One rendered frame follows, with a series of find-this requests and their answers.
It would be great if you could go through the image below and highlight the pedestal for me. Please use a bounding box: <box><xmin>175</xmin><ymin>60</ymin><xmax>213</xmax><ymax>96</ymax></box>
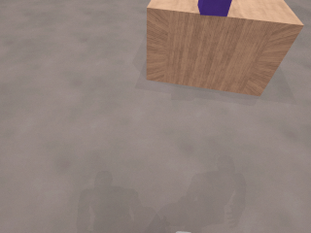
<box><xmin>146</xmin><ymin>0</ymin><xmax>304</xmax><ymax>96</ymax></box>

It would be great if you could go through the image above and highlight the carton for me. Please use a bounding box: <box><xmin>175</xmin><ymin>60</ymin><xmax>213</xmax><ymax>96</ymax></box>
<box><xmin>197</xmin><ymin>0</ymin><xmax>232</xmax><ymax>17</ymax></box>

